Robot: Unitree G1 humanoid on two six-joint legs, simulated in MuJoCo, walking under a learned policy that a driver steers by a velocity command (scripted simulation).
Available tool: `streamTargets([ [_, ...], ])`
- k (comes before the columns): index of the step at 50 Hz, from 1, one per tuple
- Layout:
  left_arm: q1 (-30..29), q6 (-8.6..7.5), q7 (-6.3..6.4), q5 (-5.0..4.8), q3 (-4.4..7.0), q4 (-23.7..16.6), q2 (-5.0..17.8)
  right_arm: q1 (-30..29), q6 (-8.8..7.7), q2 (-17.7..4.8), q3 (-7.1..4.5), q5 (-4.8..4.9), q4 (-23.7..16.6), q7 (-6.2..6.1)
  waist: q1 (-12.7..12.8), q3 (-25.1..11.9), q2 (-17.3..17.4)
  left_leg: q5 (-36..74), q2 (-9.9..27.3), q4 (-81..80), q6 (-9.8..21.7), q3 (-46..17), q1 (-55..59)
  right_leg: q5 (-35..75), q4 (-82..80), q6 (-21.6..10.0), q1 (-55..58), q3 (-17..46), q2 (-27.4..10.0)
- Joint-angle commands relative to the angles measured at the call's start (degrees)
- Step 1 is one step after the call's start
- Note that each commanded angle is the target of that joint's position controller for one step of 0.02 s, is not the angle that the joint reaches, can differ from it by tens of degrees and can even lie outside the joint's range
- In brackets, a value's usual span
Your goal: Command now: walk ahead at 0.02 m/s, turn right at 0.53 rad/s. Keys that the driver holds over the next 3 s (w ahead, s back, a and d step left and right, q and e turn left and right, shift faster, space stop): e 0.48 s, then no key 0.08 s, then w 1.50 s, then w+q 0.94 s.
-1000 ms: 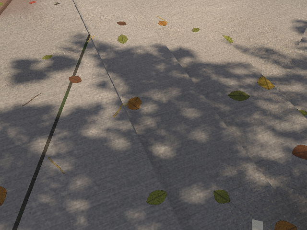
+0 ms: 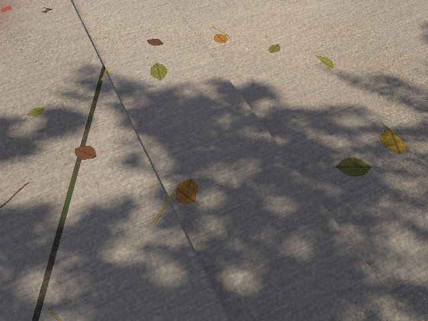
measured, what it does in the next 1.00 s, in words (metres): steps on the spot, turning right: left foot, then right foot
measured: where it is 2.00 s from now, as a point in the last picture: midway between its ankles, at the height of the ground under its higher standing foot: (311, 286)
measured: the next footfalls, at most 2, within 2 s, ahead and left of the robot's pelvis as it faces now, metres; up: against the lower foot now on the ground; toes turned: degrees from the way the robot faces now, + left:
left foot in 0.04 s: +0.07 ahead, +0.14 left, +0.00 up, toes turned -7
right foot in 0.48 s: +0.01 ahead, -0.12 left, +0.00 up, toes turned -19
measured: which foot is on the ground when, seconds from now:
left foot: up 0.00-0.02, down 0.04-0.48, up 0.50-0.94, down 0.96-1.00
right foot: down 0.00-0.04, up 0.06-0.46, down 0.48-0.98, up 1.00-1.00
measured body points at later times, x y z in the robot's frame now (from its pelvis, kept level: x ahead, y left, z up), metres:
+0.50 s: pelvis +0.00 -0.01 -0.01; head +0.03 -0.03 +0.44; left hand +0.26 +0.20 -0.08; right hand +0.03 -0.33 -0.12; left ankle +0.03 +0.14 -0.73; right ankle -0.03 -0.11 -0.74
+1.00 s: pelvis +0.10 -0.01 +0.00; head +0.11 +0.00 +0.45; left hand +0.27 +0.22 -0.12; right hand +0.14 -0.33 -0.08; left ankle +0.17 +0.08 -0.74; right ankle -0.03 -0.11 -0.73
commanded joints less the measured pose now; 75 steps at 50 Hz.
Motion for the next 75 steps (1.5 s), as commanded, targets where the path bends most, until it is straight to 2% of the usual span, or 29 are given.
streamTargets([
  [1, -2.29, 0.33, 0.57, -0.59, 2.25, -5.04, 8.68, 6.04, -1.47, -5.52, -1.83, 0.17, -1.79, 0.62, -3.3, -9.22, -9.15, 6.25, -1.39, -12.36, 1.65, 3.2, 9.24, -6.53, -6.54, -7.44, 5.93, 15.51, -10.78],
  [2, -1.34, 0.55, 0.72, -0.58, 1.91, -5.3, 7.41, 8.17, -1.6, -7.71, -2.57, -0.39, -1.37, 0.65, -3.56, -9.33, -6.76, 7.18, 3.24, -16.4, 3.53, 0.17, 14.55, -10.69, -2.88, -5.09, 1.93, 13.78, -8.42],
  [3, -0.84, 0.46, 0.52, -0.27, 1.11, -6.45, 4.2, 8.5, -1.28, -12.72, -3.68, -2.02, -1.94, 0.28, -2.17, -8.21, 5.53, 6.96, 16.06, -20.6, 9.15, -12.68, 18.86, -20.51, 9.33, -1.85, -7.91, 5.78, -2.07],
  [4, -1.35, -0.47, 0.07, 0.02, 1.59, -8.19, 5.55, 6.43, -1.1, -13.83, -3.88, -4.17, -2.73, 0.44, -1.15, -5.69, 18.17, 13.94, 24.7, -24.73, 17.14, -25.31, 13.89, -28.9, 23.04, 0.55, -14.31, -1.57, 2.52],
  [5, 0.52, -0.96, -0.34, 0.34, 2.66, -6.95, 9.05, 2.93, -1.53, -10.87, -3.05, -4.08, -4.79, 0.07, -0.24, -5.45, 13.95, 17.3, 24.9, -23.77, 18.56, -23.13, 12.84, -26.43, 32.99, 1.79, -13.67, 0.71, -0.76],
  [6, 2.67, -0.65, -0.49, -0.12, 3.24, -5.07, 9.95, 0.03, -1.66, -8.16, -2.47, -2.91, -5.66, -0.3, 0.96, -5.06, 9.55, 19.51, 21.05, -21.71, 15.73, -15.94, 13.04, -22.7, 36.76, 2.58, -13.6, 0.02, -1.18],
  [8, 4.02, 0.48, -0.14, 0.17, 2.84, -3.65, 7.68, -0.61, -1.5, -6.95, -2.05, -1.24, -6.07, -0.6, 0.42, -4.36, 7.42, 23.58, 16.92, -19.56, 12.92, -8.28, 15.45, -17.82, 42.27, 4.67, -15.49, -1.6, -2.06],
  [14, -3.75, 0.81, -1.45, -0.59, 0.79, -9.12, 3.6, 5.76, 0.19, -9.73, -3.07, -1.35, -5.36, -1.51, -4.48, -5.43, 10.88, 28.53, 17.28, -19.14, 15.17, -0.67, 21.91, -14.94, 29.25, 7.33, -13.27, -7.15, -5.66],
  [20, -2.56, 1.41, -3.04, -0.76, 1.3, -10.65, 4.79, 4.28, 0.35, -12.26, -4.29, 0.0, -6.02, -0.15, -4.13, -5.66, 12.71, 28.17, 19.67, -16.99, 14.24, 2.99, 18.44, -14.62, 13.63, 3.86, -0.64, -12.37, -5.56],
  [22, 0.92, 1.39, -3.39, -0.75, 1.71, -9.77, 4.36, 2.8, 0.28, -11.9, -4.28, 1.21, -5.87, -0.05, -1.57, -6.1, 11.61, 26.7, 18.98, -12.31, 11.43, 5.35, 16.62, -7.01, 2.33, 1.02, 6.28, -14.11, -4.15],
  [23, 3.39, 1.3, -2.99, -0.62, 2.34, -8.93, 5.43, 5.06, 0.06, -10.18, -3.88, 1.25, -4.81, 0.11, -0.95, -6.82, 8.93, 22.44, 17.22, -7.44, 8.2, 8.04, 12.88, -1.13, -3.63, -0.89, 13.23, -12.82, -3.31],
  [24, 5.61, 1.12, -2.26, -0.79, 3.89, -9.17, 10.58, 6.94, -0.15, -7.43, -3.14, -0.53, -4.96, 0.44, -1.4, -8.27, -2.86, 7.75, 12.47, 6.04, 2.84, 13.4, 1.45, 16.09, -5.74, -4.48, 24.24, 0.22, -12.16],
  [25, 4.73, 0.71, -1.75, 0.2, 4.08, -11.16, 15.43, 5.78, -0.44, -4.42, -1.71, -3.47, -7.79, 0.86, -3.06, -8.5, -18.04, -21.16, 4.81, 21.68, -1.44, 12.73, -15.23, 39.84, -1.69, -14.22, 29.69, 17.86, -26.23],
  [26, 7.23, -0.66, -2.5, 1.98, 3.44, -10.66, 12.98, 1.05, -0.79, -8.08, -2.72, -1.85, -8.83, 0.46, 2.5, -13.67, -12.93, -20.82, 3.66, 29.69, -1.55, 4.72, -16.27, 33.29, -4.94, -20.78, 25.79, 19.54, -29.06],
  [27, 4.86, -1.63, -2.72, 2.23, 2.56, -10.04, 11.13, -0.65, -0.44, -9.86, -3.31, -0.1, -8.5, 0.18, 1.18, -9.82, -8.86, -16.01, 4.97, 32.23, -0.89, 3.42, -16.66, 27.13, -5.72, -17.98, 23.01, 14.04, -25.13],
  [30, 0.72, -1.93, -1.79, -0.48, 1.03, -8.93, 6.98, 3.09, 0.52, -9.51, -3.6, -0.88, -6.04, 0.06, -1.89, -7.57, -6.47, -2.87, 6.15, 28.13, -0.59, 3.75, -14.26, 3.2, -9.08, -11.71, 17.59, 7.25, -17.84],
  [33, 2.43, -2.77, -1.29, 0.37, 0.5, -7.91, 6.08, 2.58, -0.78, -8.1, -3.04, 0.01, -5.95, 1.35, -1.08, -4.88, -8.3, 4.73, 5.81, 20.81, 0.1, 4.58, -14.53, -19.1, -15.64, -11.5, 16.95, 9.36, -16.56],
  [44, 6.91, -4.57, -2.44, -0.7, 1.33, -3.79, 9.83, -2.28, -5.17, -6.45, -1.38, 0.82, -7.22, 3.72, 1.64, 0.23, -5.62, 5.78, 4.41, -5.35, 3.39, 6.04, -4.1, -19.54, -15.84, -11.93, 13.81, 9.52, -18.68],
  [48, 5.73, -4.29, -2.81, -0.46, -0.18, -3.36, 6.08, 8.67, -5.97, -7.64, -2.02, 0.64, -3.89, 3.67, -4.33, -3.48, -3.4, 7.63, 4.03, -11.25, 6.41, 6.06, 16.03, -16.58, -5.49, -7.97, 5.24, 5.53, -13.93],
  [49, 3.81, -4.66, -2.85, 0.29, -1.45, -4.55, 2.28, 15.85, -6.17, -11.05, -2.8, 0.04, -2.88, 3.07, -7.11, -6.48, 3.58, 2.99, 12.53, -15.44, 9.75, -4.84, 24.82, -15.15, 9.29, -4.45, -1.52, -0.38, -8.69],
  [50, 4.61, -5.9, -2.47, -0.25, -1.6, -7.52, 1.69, 20.05, -5.75, -17.79, -4.57, -0.29, -1.87, 3.26, -6.7, -7.73, 18.87, -11.13, 22.8, -23.34, 18.1, -27.03, 33.09, -23.04, 26.51, -1.03, -17.72, -8.13, -2.25],
  [51, 2.85, -6.59, -2.27, -0.81, -0.38, -7.54, 6.74, 20.25, -5.94, -13.69, -3.41, -0.05, -2.39, 3.48, -8.03, -5.23, 14.02, -19.05, 24.05, -26.08, 20.15, -32.8, 32.53, -26.6, 35.32, -0.74, -24.64, -3.68, -4.41],
  [52, 2.52, -6.89, -2.54, -1.34, 0.15, -7.42, 8.09, 17.85, -6.02, -10.91, -2.42, 0.07, -2.96, 3.39, -6.74, -2.19, 11.28, -18.77, 22.27, -25.84, 18.46, -27.98, 30.94, -21.56, 38.07, -1.34, -27.31, -2.94, -6.76],
  [55, 1.76, -6.84, -2.9, -0.17, 0.16, -6.41, 6.21, 12.37, -5.92, -8.18, -1.21, -0.51, -4.52, 3.23, -3.94, 0.15, 6.54, -3.6, 16.97, -28.1, 15.67, -16.04, 23.2, -10.26, 32.64, -0.68, -22.99, -3.97, -10.83],
  [62, -4.2, -6.85, -3.37, 0.2, -0.99, -6.31, 1.96, 14.46, -5.94, -9.31, -1.44, 0.38, -1.96, 1.9, -4.71, 0.96, 5.54, 18.76, 11.13, -28.62, 13.62, 0.28, 17.99, 12.16, 12.26, 2.95, -14.59, -6.68, -9.57],
  [71, -12.39, -7.69, -6.36, -0.68, -1.37, -8.44, 2.77, 20.17, -3.47, -11.46, -2.61, 0.9, 1.3, 0.8, -6.66, 4.09, 4.08, 21.79, 16.4, -19.32, 11.92, -1.43, 26.16, 10.07, -0.31, -1.1, -12.22, -5.96, -8.78],
  [73, -7.0, -7.69, -5.73, -0.36, -0.32, -7.06, 4.75, 19.8, -2.8, -12.9, -3.04, 1.08, 1.49, 0.83, -3.45, 0.64, 4.35, 37.36, 15.67, -11.37, 11.09, -0.95, 27.96, 3.68, -0.49, -2.89, -4.17, -8.0, -6.66],
  [74, 0.81, -7.73, -5.09, -0.07, 0.85, -4.83, 6.74, 18.73, -2.53, -12.94, -2.85, 1.12, 1.29, 1.02, 1.02, -4.69, 3.58, 44.33, 13.25, -2.09, 9.8, 1.39, 26.26, 5.67, -2.13, -4.56, 7.09, -10.49, -4.98],
  [75, 10.38, -7.56, -4.55, 0.11, 1.7, -2.49, 9.32, 18.69, -2.83, -10.48, -1.88, 0.23, 0.54, 1.12, 5.25, -11.83, 2.86, 34.61, 10.51, 12.82, 7.91, 2.66, 14.16, 9.34, 2.84, -6.91, 26.05, -5.98, -10.37],
])
Over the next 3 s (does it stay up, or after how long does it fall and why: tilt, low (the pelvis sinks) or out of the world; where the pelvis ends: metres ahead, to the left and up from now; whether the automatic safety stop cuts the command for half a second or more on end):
stays up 1.05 -0.44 -0.09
